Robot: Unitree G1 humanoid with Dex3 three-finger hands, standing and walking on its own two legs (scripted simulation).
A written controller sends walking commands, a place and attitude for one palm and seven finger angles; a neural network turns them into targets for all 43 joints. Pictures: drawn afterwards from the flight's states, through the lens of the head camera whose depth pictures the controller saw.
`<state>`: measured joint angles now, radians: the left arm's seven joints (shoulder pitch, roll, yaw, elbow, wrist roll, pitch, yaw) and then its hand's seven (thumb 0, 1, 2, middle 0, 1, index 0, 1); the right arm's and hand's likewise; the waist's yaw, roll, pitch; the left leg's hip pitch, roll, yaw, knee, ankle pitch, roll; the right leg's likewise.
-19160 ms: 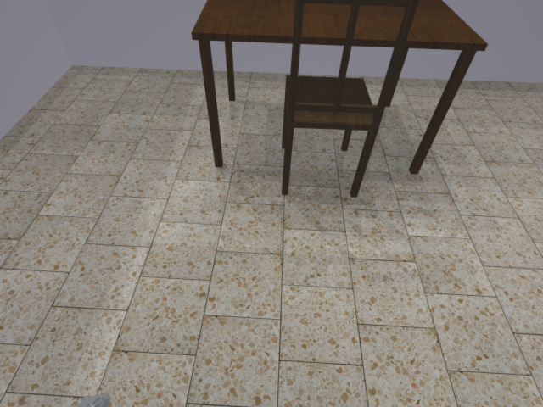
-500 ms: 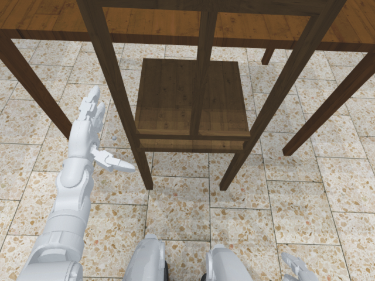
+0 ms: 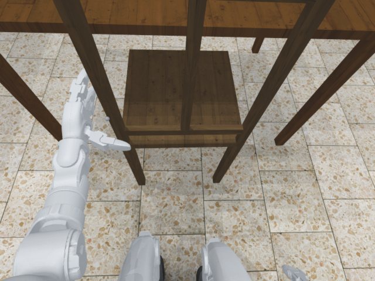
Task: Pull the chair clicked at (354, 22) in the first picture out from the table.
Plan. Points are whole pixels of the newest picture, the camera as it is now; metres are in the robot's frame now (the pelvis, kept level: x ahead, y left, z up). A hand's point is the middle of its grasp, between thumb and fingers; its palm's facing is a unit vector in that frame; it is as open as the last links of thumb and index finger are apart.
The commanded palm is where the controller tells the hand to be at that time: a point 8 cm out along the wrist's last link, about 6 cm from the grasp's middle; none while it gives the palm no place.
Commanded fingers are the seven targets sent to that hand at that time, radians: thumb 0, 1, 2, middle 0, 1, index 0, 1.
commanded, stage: push the fingers through the gap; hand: left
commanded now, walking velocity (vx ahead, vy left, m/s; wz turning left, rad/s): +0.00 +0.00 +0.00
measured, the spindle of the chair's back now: (189, 83) +0.51 -0.01 +0.07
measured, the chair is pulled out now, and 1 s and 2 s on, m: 0.00 0.00 0.02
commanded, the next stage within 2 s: hook a spindle and tug to test in 0.64 s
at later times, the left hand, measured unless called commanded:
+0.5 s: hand (107, 107) +0.48 +0.17 +0.03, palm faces +0.04 -1.00 -0.05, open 16.9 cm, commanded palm +0.46 +0.20 +0.03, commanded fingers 0.00 -0.50 0.30 -0.06 -0.08 -0.06 -0.08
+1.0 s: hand (115, 106) +0.48 +0.15 +0.03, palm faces +0.02 -1.00 -0.04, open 16.2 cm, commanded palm +0.45 +0.19 +0.03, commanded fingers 0.00 -0.50 0.30 -0.31 -0.85 -0.31 -0.85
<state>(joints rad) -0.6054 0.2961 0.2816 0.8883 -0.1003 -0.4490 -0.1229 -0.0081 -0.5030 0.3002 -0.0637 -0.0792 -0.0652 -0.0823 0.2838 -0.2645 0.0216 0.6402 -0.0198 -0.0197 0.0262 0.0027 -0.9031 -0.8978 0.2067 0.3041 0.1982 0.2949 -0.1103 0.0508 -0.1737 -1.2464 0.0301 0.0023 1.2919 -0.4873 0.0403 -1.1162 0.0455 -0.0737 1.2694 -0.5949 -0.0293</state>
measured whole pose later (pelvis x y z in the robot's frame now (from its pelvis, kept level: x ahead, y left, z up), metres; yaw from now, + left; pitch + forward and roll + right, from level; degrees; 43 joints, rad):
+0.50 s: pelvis +0.00 +0.00 +0.00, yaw -1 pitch +27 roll -4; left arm -0.68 0.34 0.34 0.95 -0.08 -0.47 -0.13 -0.01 -0.50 0.30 -0.06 -0.08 -0.06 -0.08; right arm 0.32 -0.26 0.02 0.64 -0.03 0.03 0.05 0.00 -0.90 -0.90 0.21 0.30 0.20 0.29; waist -0.13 0.05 -0.17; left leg -1.27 0.04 0.00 1.30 -0.50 0.04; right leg -1.15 0.05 -0.07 1.27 -0.60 -0.03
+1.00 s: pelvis +0.00 +0.00 +0.00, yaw +0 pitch +27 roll -4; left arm -0.71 0.31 0.31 0.98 -0.06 -0.48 -0.09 -0.01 -0.50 0.30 -0.16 -0.37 -0.16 -0.37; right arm 0.29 -0.25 0.02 0.64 -0.03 0.04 0.05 0.00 -0.90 -0.90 0.21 0.30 0.20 0.29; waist -0.14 0.06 -0.17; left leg -1.28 0.03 0.00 1.30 -0.49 0.04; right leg -1.15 0.05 -0.07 1.27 -0.60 -0.03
